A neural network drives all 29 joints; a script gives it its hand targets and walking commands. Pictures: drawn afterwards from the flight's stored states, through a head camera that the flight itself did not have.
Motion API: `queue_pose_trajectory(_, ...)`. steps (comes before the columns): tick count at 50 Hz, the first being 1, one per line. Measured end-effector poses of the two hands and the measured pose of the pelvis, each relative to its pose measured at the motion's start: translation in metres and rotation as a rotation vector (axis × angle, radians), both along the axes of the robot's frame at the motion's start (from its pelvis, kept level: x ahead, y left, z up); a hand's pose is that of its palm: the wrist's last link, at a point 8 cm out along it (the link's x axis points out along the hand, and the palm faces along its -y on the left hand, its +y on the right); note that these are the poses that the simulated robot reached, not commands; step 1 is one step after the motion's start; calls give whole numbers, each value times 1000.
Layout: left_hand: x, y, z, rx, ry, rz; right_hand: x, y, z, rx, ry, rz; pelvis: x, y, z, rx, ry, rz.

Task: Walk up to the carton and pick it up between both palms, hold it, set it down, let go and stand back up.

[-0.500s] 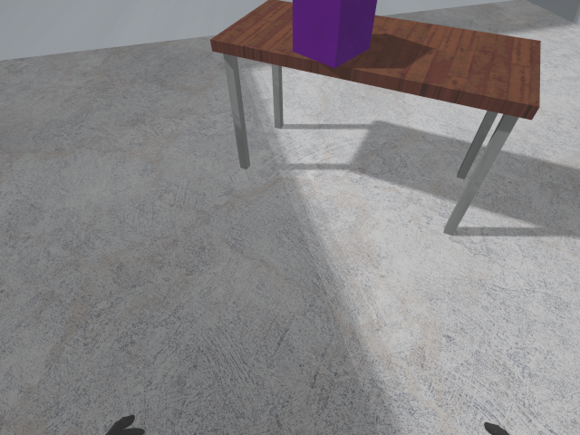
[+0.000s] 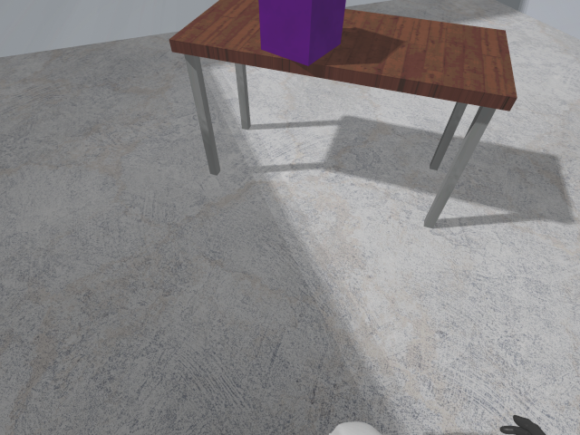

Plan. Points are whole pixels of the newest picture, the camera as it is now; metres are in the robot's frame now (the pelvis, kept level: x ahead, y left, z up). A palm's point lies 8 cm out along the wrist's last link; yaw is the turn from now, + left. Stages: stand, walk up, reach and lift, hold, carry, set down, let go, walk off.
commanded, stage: walk up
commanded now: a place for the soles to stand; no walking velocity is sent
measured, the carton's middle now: (302, 7) +1.32 +0.01 +0.04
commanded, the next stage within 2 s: none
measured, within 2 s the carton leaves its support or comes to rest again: neither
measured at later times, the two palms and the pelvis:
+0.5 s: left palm (139, 281) +0.36 +0.29 -0.07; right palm (492, 356) +0.26 -0.31 -0.12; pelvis +0.22 +0.00 +0.00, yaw -8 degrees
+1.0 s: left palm (130, 221) +0.54 +0.39 -0.13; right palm (435, 264) +0.42 -0.25 -0.09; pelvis +0.42 +0.08 -0.02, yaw -11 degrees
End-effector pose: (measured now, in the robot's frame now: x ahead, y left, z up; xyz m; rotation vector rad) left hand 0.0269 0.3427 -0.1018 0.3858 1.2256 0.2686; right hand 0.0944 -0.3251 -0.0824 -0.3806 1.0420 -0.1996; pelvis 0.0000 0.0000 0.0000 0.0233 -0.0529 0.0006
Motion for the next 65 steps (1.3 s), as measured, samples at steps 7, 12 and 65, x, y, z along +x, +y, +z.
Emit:
queue_pose_trajectory(7,104,-7,5,-44,-71,-114,-7,3,1,3,21,-134,59,9,4,19,-11,-62)
queue_pose_trajectory(12,197,-26,4,-59,-145,-198,9,1,-19,21,50,-186,106,7,-7,49,-19,-101)
queue_pose_trajectory(65,594,69,29,135,-189,-264,404,77,-64,97,33,-233,501,76,-28,-36,-19,-210)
